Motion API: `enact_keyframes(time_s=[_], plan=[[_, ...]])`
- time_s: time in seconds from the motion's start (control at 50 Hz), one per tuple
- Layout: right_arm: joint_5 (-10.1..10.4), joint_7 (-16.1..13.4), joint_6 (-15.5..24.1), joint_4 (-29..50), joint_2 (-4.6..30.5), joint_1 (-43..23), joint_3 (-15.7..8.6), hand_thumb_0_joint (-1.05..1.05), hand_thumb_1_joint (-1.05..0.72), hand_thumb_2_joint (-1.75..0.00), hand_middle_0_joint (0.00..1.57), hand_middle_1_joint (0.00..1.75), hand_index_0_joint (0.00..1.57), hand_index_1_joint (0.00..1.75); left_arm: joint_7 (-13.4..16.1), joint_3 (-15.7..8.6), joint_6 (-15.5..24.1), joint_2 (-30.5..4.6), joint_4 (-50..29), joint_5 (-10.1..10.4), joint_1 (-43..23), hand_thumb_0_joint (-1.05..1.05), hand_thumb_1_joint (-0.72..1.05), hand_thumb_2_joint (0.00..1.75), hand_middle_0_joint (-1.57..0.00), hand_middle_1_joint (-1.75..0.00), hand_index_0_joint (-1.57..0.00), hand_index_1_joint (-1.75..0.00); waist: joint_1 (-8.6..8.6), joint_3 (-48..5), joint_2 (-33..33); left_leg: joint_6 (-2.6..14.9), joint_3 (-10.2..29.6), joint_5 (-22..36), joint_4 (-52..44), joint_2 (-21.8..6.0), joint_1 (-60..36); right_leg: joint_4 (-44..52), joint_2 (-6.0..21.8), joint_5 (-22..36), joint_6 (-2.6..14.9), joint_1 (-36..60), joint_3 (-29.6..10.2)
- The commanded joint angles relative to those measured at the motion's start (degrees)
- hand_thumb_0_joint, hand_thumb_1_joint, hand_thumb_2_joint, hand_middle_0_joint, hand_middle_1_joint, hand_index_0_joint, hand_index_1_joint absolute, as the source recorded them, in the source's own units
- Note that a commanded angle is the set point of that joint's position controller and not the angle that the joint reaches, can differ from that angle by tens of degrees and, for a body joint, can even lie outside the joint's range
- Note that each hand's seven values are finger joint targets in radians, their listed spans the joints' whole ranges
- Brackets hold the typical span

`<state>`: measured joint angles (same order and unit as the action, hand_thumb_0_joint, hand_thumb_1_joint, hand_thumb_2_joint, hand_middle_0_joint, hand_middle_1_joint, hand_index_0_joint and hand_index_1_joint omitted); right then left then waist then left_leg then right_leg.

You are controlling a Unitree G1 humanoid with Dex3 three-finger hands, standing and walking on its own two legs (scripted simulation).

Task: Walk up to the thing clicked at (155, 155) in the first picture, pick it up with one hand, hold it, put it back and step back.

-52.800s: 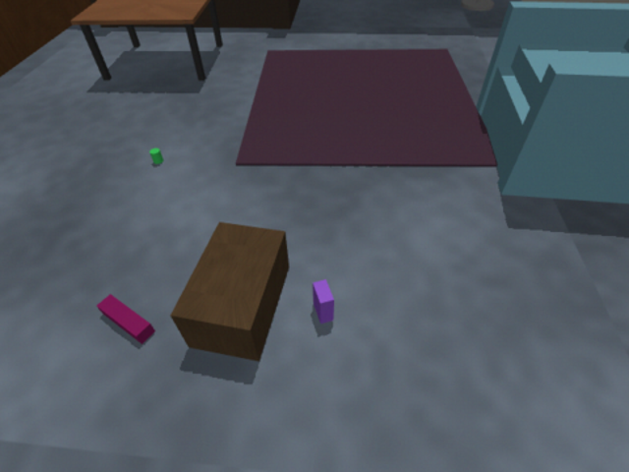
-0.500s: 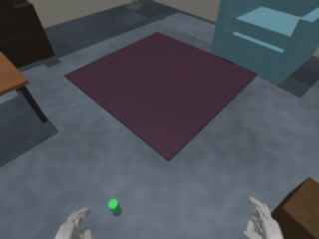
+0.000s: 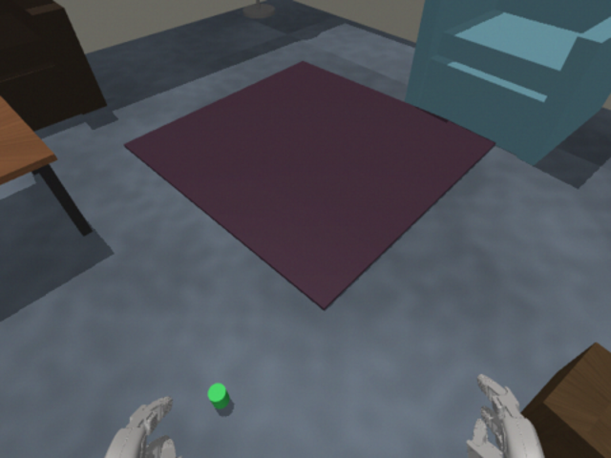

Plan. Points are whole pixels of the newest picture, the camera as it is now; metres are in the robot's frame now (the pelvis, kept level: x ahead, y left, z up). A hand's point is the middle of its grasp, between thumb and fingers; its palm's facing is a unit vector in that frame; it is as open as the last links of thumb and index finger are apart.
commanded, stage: home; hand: left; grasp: from above
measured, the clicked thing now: (218, 396) +0.45 +0.28 -0.68
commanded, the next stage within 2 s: stand in 0.70 s
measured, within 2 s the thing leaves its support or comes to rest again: neither
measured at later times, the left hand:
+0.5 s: hand out of the picture +0.16 +0.18 -0.05, palm faces +0.04 -0.98 -0.20, open 7.4 cm
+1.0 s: hand out of the picture +0.14 +0.23 -0.10, palm faces +0.03 -0.95 -0.32, open 7.4 cm
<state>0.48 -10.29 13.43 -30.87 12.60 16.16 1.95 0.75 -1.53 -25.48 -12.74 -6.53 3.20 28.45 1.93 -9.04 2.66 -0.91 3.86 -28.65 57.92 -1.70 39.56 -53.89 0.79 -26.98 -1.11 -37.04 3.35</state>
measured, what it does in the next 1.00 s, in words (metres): stands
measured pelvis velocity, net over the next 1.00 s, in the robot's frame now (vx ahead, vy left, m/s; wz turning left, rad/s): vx -0.01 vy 0.01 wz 0.01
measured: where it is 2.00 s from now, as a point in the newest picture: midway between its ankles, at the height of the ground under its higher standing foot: outside the picture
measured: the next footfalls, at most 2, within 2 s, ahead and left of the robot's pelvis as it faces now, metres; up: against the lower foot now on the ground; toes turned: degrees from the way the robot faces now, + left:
none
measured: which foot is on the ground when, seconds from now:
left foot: down 0.00-1.00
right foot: down 0.00-1.00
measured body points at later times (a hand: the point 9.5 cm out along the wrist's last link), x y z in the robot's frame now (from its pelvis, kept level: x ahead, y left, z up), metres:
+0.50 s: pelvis +0.00 +0.00 +0.00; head +0.03 +0.01 +0.45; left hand +0.16 +0.23 -0.03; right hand +0.17 -0.24 -0.07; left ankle +0.00 +0.12 -0.68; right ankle +0.00 -0.14 -0.68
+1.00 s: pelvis -0.01 +0.01 +0.02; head +0.02 +0.01 +0.47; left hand +0.14 +0.28 -0.07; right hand +0.14 -0.26 -0.09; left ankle +0.00 +0.12 -0.68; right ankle +0.00 -0.13 -0.68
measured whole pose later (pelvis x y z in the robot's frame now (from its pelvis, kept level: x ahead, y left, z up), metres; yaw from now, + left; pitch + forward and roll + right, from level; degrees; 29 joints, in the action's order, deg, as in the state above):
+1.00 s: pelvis -0.01 +0.01 +0.02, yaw +0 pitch +2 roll +0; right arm -3.3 -1.3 2.9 -46.7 15.9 9.4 -1.1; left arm 1.9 -1.5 -5.5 -16.2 32.1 -2.6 12.4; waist -1.8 0.9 -0.9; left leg 0.3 1.5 -23.7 46.9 0.8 25.5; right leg -46.5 3.4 -23.8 -1.8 -24.9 1.3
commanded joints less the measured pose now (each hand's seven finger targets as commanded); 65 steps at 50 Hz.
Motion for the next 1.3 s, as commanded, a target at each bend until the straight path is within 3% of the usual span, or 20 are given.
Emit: enact_keyframes(time_s=[0.0,0.04,0.12,0.16,0.2,0.24,0.4,0.64,0.66,0.68,0.74,0.76,0.78,0.8,0.84,0.86,0.92,1.08,1.2,1.28], plan=[[-0.1,-0.7,3.3,9.1,6.8,-3.7,-3.2,0.0,-0.9,-0.9,0.2,0.3,0.2,0.3,0.6,-3.6,2.5,-5.9,-11.5,-0.4,-1.2,0.0,0.9,0.9,-0.2,-0.3,-0.2,-0.3,0.33,-5.0,0.0,1.54,-1.7,13.6,-9.0,1.7,-4.9,8.4,-1.8,12.1,0.88,3.6,0.8],[-0.1,-0.8,3.2,8.8,7.3,-3.5,-3.5,0.0,-0.9,-0.9,0.2,0.3,0.2,0.3,0.8,-4.6,2.4,-6.7,-10.1,-0.5,0.3,0.0,0.9,0.9,-0.2,-0.3,-0.2,-0.3,0.16,-4.2,-0.3,1.54,-1.3,11.5,-9.7,1.5,-4.5,8.4,-1.9,9.9,1.01,3.5,0.9],[-0.1,-0.6,3.2,9.5,6.8,-3.7,-3.2,0.0,-0.9,-0.9,0.2,0.3,0.2,0.3,0.6,-2.6,2.8,-5.6,-13.3,-0.5,-1.8,0.0,0.9,0.9,-0.2,-0.3,-0.2,-0.3,0.5,-5.1,1.4,1.29,-1.1,13.0,-9.7,1.5,-5.0,7.7,-1.9,11.2,1.13,3.0,1.1],[0.0,-0.7,3.2,9.0,7.2,-3.4,-3.4,0.0,-0.9,-0.9,0.2,0.3,0.2,0.3,0.8,-4.1,2.5,-6.3,-10.7,-0.3,0.0,0.0,0.9,0.9,-0.2,-0.3,-0.2,-0.3,0.41,-5.1,0.2,1.42,-1.1,12.5,-9.6,1.4,-5.1,8.0,-2.0,10.6,1.1,3.2,1.0],[0.0,-0.7,3.2,9.5,6.8,-3.8,-3.2,0.0,-0.9,-0.9,0.2,0.3,0.2,0.3,0.8,-3.0,2.9,-5.8,-13.5,-0.3,-2.2,0.0,0.9,0.9,-0.2,-0.3,-0.2,-0.3,0.51,-4.8,0.4,1.49,-1.7,12.6,-9.1,1.6,-4.6,8.3,-1.8,11.0,1.02,3.2,0.8],[0.0,-0.8,3.2,9.0,7.5,-3.4,-3.7,0.0,-0.9,-0.9,0.2,0.3,0.2,0.3,0.9,-4.2,2.5,-6.3,-10.9,-0.2,0.4,0.0,0.9,0.9,-0.2,-0.3,-0.2,-0.3,0.22,-4.5,-0.4,1.44,-1.3,11.7,-9.4,1.4,-4.4,8.0,-1.9,10.0,1.03,3.2,1.0],[0.0,-0.7,2.9,9.5,6.8,-3.4,-3.4,0.0,-0.9,-0.9,0.2,0.3,0.2,0.3,1.0,-3.3,2.8,-5.5,-12.4,-0.2,0.0,0.0,0.9,0.9,-0.2,-0.3,-0.2,-0.3,0.27,-6.5,-0.9,1.46,-1.5,16.7,-8.0,1.5,-5.2,7.4,-1.9,14.9,0.93,4.5,0.9],[0.1,-0.6,2.7,9.2,7.5,-3.1,-3.9,0.0,-0.9,-0.9,0.2,0.3,0.2,0.3,1.1,-4.1,2.5,-6.5,-11.6,-0.2,0.2,0.0,0.9,0.9,-0.2,-0.3,-0.2,-0.3,0.34,-5.3,-0.5,1.37,-1.1,13.9,-9.0,1.3,-4.9,7.5,-1.9,11.9,1.12,3.4,1.0],[0.1,-0.5,2.7,9.8,6.8,-3.6,-3.3,0.0,-0.9,-0.9,0.2,0.3,0.2,0.3,0.8,-2.7,2.7,-5.8,-13.9,-0.3,-0.8,0.0,0.9,0.9,-0.2,-0.3,-0.2,-0.3,0.31,-5.9,1.1,1.26,-1.4,15.7,-8.7,1.4,-5.7,7.4,-1.9,13.7,1.12,3.7,0.9],[0.1,-0.5,2.6,9.1,7.6,-3.0,-3.9,0.0,-0.9,-0.9,0.2,0.3,0.2,0.3,0.9,-4.2,2.5,-6.5,-11.6,-0.1,0.8,0.0,0.9,0.9,-0.2,-0.3,-0.2,-0.3,0.45,-6.4,0.8,1.18,-1.0,16.0,-8.8,1.2,-6.0,7.0,-1.9,13.5,1.23,4.0,1.0],[0.0,-0.6,2.4,9.6,7.2,-2.8,-3.8,0.0,-0.9,-0.9,0.2,0.3,0.2,0.3,1.0,-3.8,2.6,-6.6,-12.6,-0.3,0.4,0.0,0.9,0.9,-0.2,-0.3,-0.2,-0.3,0.62,-7.6,-0.2,1.31,-1.3,18.8,-7.8,1.3,-6.2,6.8,-1.8,16.5,1.05,4.8,0.8],[0.1,-0.5,2.3,9.4,7.4,-3.0,-3.9,0.0,-0.9,-0.9,0.2,0.3,0.2,0.3,1.1,-3.7,2.5,-6.3,-11.4,-0.3,0.8,0.0,0.9,0.9,-0.2,-0.3,-0.2,-0.3,0.41,-6.7,-1.0,1.35,-1.4,18.7,-7.8,1.4,-5.6,6.9,-1.8,16.5,1.01,4.8,0.8],[-7.2,2.9,-3.8,-4.8,13.3,-6.3,-5.3,0.0,-0.9,-0.9,0.2,0.3,0.2,0.3,3.3,-3.6,14.3,-10.7,8.7,-7.4,-16.6,0.0,0.9,0.9,-0.2,-0.3,-0.2,-0.3,-4.44,7.1,-3.9,3.91,0.1,26.7,-12.8,0.0,-4.6,10.2,3.3,15.0,2.83,16.0,-3.2],[-7.0,4.4,-5.8,-5.4,13.3,-6.7,-6.0,0.0,-0.9,-0.9,0.2,0.3,0.2,0.3,2.9,-4.7,18.1,-11.3,18.0,-7.5,-11.7,0.0,0.9,0.9,-0.2,-0.3,-0.2,-0.3,-3.83,1.5,-6.5,4.17,-1.4,29.5,-12.5,0.4,-10.2,10.9,3.8,17.4,5.17,17.3,-6.5],[-6.5,6.2,-7.5,-5.0,13.7,-7.0,-6.5,0.0,-0.9,-0.9,0.2,0.3,0.2,0.3,2.5,-3.7,21.4,-13.5,22.9,-7.4,-11.1,0.0,0.9,0.9,-0.2,-0.3,-0.2,-0.3,-3.39,1.1,-5.2,4.4,0.3,25.3,-13.7,0.5,-13.1,13.1,4.6,19.4,5.86,17.6,-8.6],[-5.0,7.2,-7.6,-7.1,12.5,-6.5,-6.3,0.0,-0.9,-0.9,0.2,0.3,0.2,0.3,2.2,-3.8,22.3,-13.0,25.1,-7.2,-13.7,0.0,0.9,0.9,-0.2,-0.3,-0.2,-0.3,-2.97,0.2,-2.7,4.34,0.2,25.3,-15.6,0.5,-15.5,11.9,5.1,21.7,5.27,18.3,-8.7],[-3.2,8.8,-8.4,-9.9,11.9,-8.4,-6.8,0.0,-0.9,-0.9,0.2,0.3,0.2,0.3,2.1,-3.9,22.8,-11.8,33.2,-5.9,-15.5,0.0,0.9,0.9,-0.2,-0.3,-0.2,-0.3,-4.21,0.0,-3.6,4.03,0.7,24.6,-17.8,0.4,-18.4,15.1,4.7,19.2,3.63,19.8,-6.7],[-3.5,8.9,-10.7,-17.1,12.5,-9.0,-7.0,0.0,-0.9,-0.9,0.2,0.3,0.2,0.3,1.9,-3.7,25.5,-11.5,49.1,-5.9,-18.8,0.0,0.9,0.9,-0.2,-0.3,-0.2,-0.3,-3.62,6.4,-1.1,4.38,4.1,16.8,-28.6,-1.5,-21.4,23.0,4.4,13.4,2.25,22.7,-4.7],[-2.7,8.3,-11.3,-22.4,13.6,-7.8,-6.9,0.0,-0.9,-0.9,0.2,0.3,0.2,0.3,1.9,-3.3,26.1,-12.7,57.3,-5.2,-18.8,0.0,0.9,0.9,-0.2,-0.3,-0.2,-0.3,-2.86,6.9,-1.6,3.45,4.1,24.2,-33.1,-2.3,-27.8,28.1,5.3,19.2,2.03,27.4,-4.6],[-2.5,8.2,-11.9,-24.8,14.1,-8.8,-6.8,0.0,-0.9,-0.9,0.2,0.3,0.2,0.3,1.9,-2.8,25.9,-12.7,61.6,-5.1,-18.7,0.0,0.9,0.9,-0.2,-0.3,-0.2,-0.3,-3.19,9.9,-0.4,3.2,5.1,17.1,-38.2,-2.9,-26.6,30.8,5.2,15.5,1.4,29.7,-3.8]])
